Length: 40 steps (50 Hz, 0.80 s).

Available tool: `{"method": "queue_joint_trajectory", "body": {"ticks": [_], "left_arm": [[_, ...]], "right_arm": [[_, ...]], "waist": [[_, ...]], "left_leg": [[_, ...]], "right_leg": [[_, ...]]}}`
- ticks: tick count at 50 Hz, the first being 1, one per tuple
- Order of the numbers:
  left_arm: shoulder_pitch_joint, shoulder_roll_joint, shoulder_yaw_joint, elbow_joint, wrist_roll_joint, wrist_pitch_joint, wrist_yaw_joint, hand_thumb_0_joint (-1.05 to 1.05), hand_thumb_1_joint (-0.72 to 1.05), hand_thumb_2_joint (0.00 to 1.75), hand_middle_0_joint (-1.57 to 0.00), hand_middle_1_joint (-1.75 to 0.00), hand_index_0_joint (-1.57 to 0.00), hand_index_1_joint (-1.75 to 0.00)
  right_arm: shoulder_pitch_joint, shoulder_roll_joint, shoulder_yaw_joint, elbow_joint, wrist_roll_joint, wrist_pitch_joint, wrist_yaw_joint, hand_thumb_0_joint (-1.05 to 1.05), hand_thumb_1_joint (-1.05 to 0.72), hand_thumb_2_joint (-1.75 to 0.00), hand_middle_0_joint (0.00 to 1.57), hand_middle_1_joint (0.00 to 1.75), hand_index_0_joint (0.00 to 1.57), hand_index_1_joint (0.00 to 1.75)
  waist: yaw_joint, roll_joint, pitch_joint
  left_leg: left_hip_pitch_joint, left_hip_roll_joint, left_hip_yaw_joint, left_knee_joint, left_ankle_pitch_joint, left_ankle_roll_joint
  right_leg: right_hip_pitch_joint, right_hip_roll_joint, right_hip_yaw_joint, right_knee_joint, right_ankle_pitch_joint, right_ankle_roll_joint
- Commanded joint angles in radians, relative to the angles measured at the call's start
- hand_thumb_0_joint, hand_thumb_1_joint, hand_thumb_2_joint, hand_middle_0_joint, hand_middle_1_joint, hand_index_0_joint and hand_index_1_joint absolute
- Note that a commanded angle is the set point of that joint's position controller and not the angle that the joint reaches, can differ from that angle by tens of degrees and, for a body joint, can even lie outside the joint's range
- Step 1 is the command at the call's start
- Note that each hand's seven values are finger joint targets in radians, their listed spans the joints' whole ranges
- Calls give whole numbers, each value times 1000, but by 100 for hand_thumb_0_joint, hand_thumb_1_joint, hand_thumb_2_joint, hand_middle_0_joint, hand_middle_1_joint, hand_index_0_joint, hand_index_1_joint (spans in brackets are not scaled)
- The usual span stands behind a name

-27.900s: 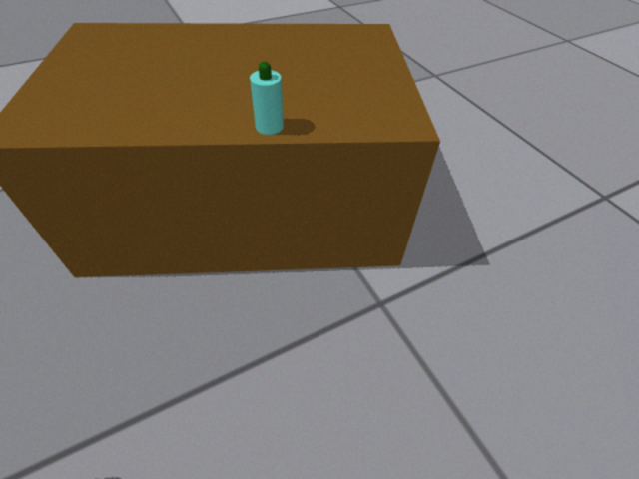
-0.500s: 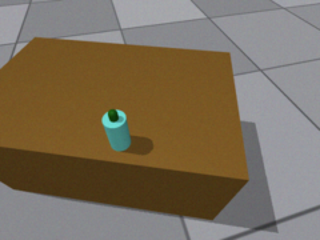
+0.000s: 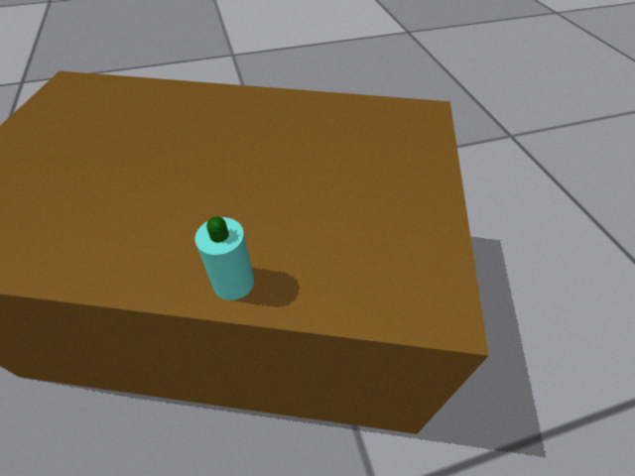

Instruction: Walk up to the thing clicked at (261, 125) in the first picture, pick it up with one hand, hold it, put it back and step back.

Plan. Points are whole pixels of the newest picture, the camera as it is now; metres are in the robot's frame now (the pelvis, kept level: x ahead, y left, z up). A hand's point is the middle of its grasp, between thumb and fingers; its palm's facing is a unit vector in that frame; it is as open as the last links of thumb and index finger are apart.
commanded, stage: stand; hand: left
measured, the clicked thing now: (225, 254) +0.46 +0.17 -0.09
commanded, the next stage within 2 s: step back in 0.72 s
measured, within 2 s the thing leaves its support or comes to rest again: neither
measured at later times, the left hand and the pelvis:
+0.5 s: hand out of the picture +0.08 +0.26 -0.15, palm faces -0.01 -0.94 -0.35, open 7.4 cm; pelvis +0.00 +0.00 +0.00, yaw -1 degrees
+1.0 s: hand out of the picture +0.09 +0.31 -0.18, palm faces -0.05 -0.92 -0.39, open 7.4 cm; pelvis -0.05 +0.05 -0.03, yaw +0 degrees
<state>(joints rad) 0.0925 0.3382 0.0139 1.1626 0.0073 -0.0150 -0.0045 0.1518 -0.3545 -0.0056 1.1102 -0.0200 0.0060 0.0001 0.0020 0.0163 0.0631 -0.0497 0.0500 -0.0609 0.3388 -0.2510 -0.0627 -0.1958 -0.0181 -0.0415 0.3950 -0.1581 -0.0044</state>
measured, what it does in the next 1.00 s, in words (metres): shifts its weight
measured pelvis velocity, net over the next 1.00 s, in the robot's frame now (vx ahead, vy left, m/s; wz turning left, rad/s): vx -0.05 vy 0.05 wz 0.00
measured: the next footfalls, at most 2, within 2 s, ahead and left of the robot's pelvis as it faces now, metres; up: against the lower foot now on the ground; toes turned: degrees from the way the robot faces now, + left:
right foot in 1.46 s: -0.12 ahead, -0.02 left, +0.00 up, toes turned -2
left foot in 1.90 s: -0.21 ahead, +0.18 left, +0.00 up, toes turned -3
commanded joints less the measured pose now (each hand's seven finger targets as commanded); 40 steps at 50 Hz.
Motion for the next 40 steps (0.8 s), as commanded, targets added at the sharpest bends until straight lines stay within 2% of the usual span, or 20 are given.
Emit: {"method": "queue_joint_trajectory", "body": {"ticks": [1, 6, 11, 15, 20, 21, 24, 26, 29, 31, 35, 36, 37, 38, 39, 40], "left_arm": [[-44, 224, 44, -60, -2, -20, 11, 0, 90, 90, -20, -30, -20, -30], [-37, 218, 43, -61, -1, -18, 10, 0, 90, 90, -20, -30, -20, -30], [-41, 220, 43, -66, -2, -18, 10, 0, 90, 90, -20, -30, -20, -30], [-34, 219, 42, -64, -3, -17, 9, 0, 90, 90, -20, -30, -20, -30], [-38, 218, 43, -71, 0, -15, 9, 0, 90, 90, -20, -30, -20, -30], [-43, 221, 43, -74, -1, -17, 10, 0, 90, 90, -20, -30, -20, -30], [-37, 225, 44, -71, 0, -15, 8, 0, 90, 90, -20, -30, -20, -30], [-42, 221, 44, -74, 0, -18, 8, 0, 90, 90, -20, -30, -20, -30], [-30, 223, 43, -72, 0, -19, 9, 0, 90, 90, -20, -30, -20, -30], [-39, 223, 43, -74, -1, -18, 9, 0, 90, 90, -20, -30, -20, -30], [-31, 224, 43, -74, -4, -18, 8, 0, 90, 90, -20, -30, -20, -30], [-35, 285, 86, -105, -14, -6, 15, 0, 90, 90, -20, -30, -20, -30], [-20, 295, 93, -118, -19, -1, 19, 0, 90, 90, -20, -30, -20, -30], [-12, 300, 98, -130, -18, 1, 22, 0, 90, 90, -20, -30, -20, -30], [-7, 318, 105, -143, -17, 4, 25, 0, 90, 90, -20, -30, -20, -30], [-19, 323, 109, -162, -10, 6, 29, 0, 90, 90, -20, -30, -20, -30]], "right_arm": [[-9, -200, -38, -49, 4, -25, -14, 0, -90, -90, 20, 30, 20, 30], [-16, -198, -37, -54, 4, -24, -14, 0, -90, -90, 20, 30, 20, 30], [-16, -204, -38, -58, 5, -25, -15, 0, -90, -90, 20, 30, 20, 30], [-16, -205, -39, -56, 5, -26, -14, 0, -90, -90, 20, 30, 20, 30], [-15, -202, -39, -58, 3, -24, -14, 0, -90, -90, 20, 30, 20, 30], [-11, -207, -40, -60, 4, -25, -14, 0, -90, -90, 20, 30, 20, 30], [-15, -202, -38, -57, 4, -26, -13, 0, -90, -90, 20, 30, 20, 30], [-15, -205, -39, -59, 5, -26, -13, 0, -90, -90, 20, 30, 20, 30], [-19, -202, -40, -64, 6, -25, -13, 0, -90, -90, 20, 30, 20, 30], [-15, -206, -41, -62, 5, -25, -13, 0, -90, -90, 20, 30, 20, 30], [-12, -196, -37, -60, 6, -25, -12, 0, -90, -90, 20, 30, 20, 30], [-60, -258, -63, -75, 16, -9, -9, 0, -90, -90, 20, 30, 20, 30], [-40, -234, -61, -90, 26, -2, -11, 0, -90, -90, 20, 30, 20, 30], [-21, -222, -60, -99, 30, 2, -12, 0, -90, -90, 20, 30, 20, 30], [-4, -209, -61, -106, 32, 10, -12, 0, -90, -90, 20, 30, 20, 30], [2, -203, -67, -116, 31, 20, -10, 0, -90, -90, 20, 30, 20, 30]], "waist": [[2, -16, -76], [7, -17, -70], [3, -5, -85], [6, -8, -66], [6, -10, -57], [0, -9, -67], [5, -8, -57], [4, -15, -74], [3, -17, -78], [0, -16, -68], [3, -6, -75], [13, -11, 18], [10, -39, -16], [6, -79, -52], [5, -120, -77], [4, -177, -90]], "left_leg": [[-94, 65, -23, -61, 113, 65], [-103, 65, -21, -66, 108, 66], [-91, 71, -21, -65, 133, 67], [-85, 70, -22, -71, 115, 66], [-97, 68, -20, -70, 91, 69], [-101, 73, -21, -70, 101, 70], [-101, 72, -25, -77, 87, 69], [-97, 74, -23, -70, 116, 69], [-78, 68, -17, -67, 117, 68], [-79, 67, -16, -67, 102, 67], [-97, 71, -17, -73, 122, 67], [-155, 42, -5, 50, 282, 92], [-150, 17, 23, 141, 302, 89], [-145, -13, 56, 221, 257, 84], [-165, -58, 72, 314, 174, 80], [-194, -97, 69, 433, -109, 87]], "right_leg": [[120, -115, 111, -62, 125, -21], [120, -108, 103, -61, 117, -20], [130, -111, 103, -50, 165, -21], [106, -105, 103, -60, 111, -19], [97, -107, 113, -69, 85, -21], [116, -109, 111, -62, 114, -21], [104, -107, 111, -62, 83, -20], [124, -108, 110, -54, 131, -20], [109, -108, 109, -62, 142, -18], [95, -106, 112, -68, 108, -21], [129, -109, 108, -50, 164, -20], [59, -113, 131, 16, 372, -29], [69, -139, 142, 23, 460, -64], [78, -181, 174, 9, 507, -104], [72, -236, 235, -18, 506, -157], [50, -300, 292, -48, 475, -212]]}}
